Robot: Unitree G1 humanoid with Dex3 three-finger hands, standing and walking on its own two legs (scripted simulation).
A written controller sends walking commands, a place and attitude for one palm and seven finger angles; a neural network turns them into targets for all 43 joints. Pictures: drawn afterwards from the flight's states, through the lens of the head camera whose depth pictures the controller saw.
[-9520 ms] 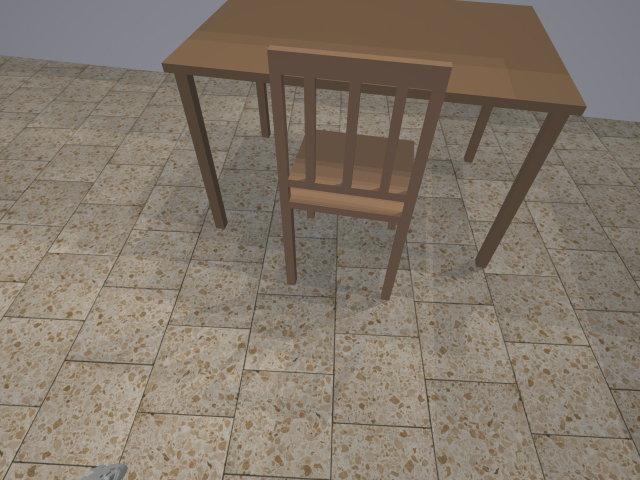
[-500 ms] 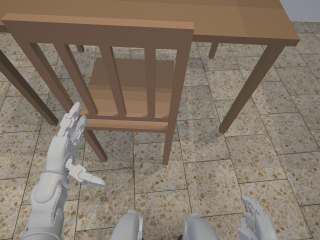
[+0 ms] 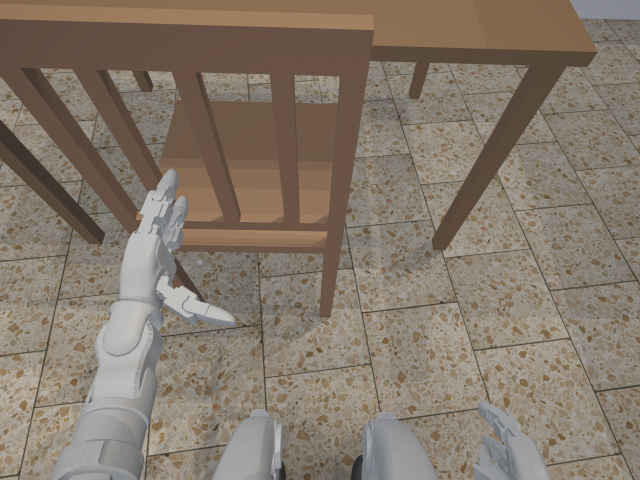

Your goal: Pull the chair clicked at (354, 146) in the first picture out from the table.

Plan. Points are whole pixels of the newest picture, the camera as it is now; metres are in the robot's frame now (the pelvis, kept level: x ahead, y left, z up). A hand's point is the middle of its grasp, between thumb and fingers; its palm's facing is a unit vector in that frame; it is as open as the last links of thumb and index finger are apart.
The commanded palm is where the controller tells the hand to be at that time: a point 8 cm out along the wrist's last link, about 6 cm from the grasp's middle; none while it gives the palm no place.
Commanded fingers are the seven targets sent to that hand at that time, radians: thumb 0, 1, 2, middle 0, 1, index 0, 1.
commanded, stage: aim the fingers beside a spindle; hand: left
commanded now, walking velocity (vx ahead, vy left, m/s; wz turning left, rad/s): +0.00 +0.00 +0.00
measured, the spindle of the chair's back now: (214, 159) +0.53 +0.17 +0.02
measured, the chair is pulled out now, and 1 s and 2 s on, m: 0.00 0.00 0.00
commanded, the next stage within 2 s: push the fingers through the gap in 0.76 s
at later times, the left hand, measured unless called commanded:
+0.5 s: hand (213, 254) +0.38 +0.15 +0.02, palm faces -0.02 -1.00 -0.06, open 16.9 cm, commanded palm +0.36 +0.20 +0.02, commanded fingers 0.00 -0.50 0.30 -0.06 -0.08 -0.06 -0.08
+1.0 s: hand (213, 252) +0.39 +0.15 +0.01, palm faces -0.03 -1.00 -0.05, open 16.9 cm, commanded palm +0.37 +0.20 +0.02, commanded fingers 0.00 -0.50 0.30 -0.06 -0.08 -0.06 -0.08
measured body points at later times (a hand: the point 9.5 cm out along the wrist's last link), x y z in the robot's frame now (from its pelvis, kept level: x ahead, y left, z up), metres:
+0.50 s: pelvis -0.01 +0.00 -0.01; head +0.12 +0.00 +0.43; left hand +0.38 +0.20 +0.02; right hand +0.11 -0.26 -0.13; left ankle +0.02 +0.11 -0.63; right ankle +0.03 -0.12 -0.63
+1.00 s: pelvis +0.00 +0.00 -0.01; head +0.12 +0.01 +0.43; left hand +0.38 +0.20 +0.02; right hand +0.13 -0.25 -0.12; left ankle +0.02 +0.11 -0.63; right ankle +0.03 -0.12 -0.63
